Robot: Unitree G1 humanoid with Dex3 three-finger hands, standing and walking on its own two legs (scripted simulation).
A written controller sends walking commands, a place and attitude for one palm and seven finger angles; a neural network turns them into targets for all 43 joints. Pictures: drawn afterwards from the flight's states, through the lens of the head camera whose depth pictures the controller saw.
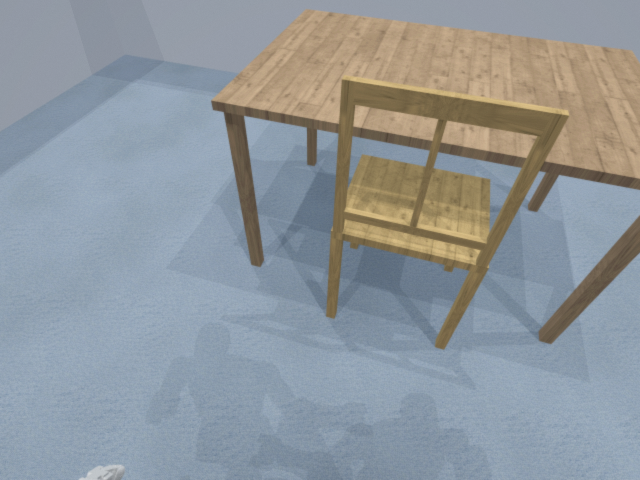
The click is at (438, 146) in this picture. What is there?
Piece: chair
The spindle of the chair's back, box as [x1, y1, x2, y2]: [410, 119, 446, 226]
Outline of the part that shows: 445,120 438,119 410,222 411,226 416,226 446,122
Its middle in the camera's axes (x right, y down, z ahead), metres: +0.24 -0.14 +0.88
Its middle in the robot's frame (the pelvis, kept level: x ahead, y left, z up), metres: +0.76 -0.20 -0.07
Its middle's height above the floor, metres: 0.70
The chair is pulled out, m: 0.00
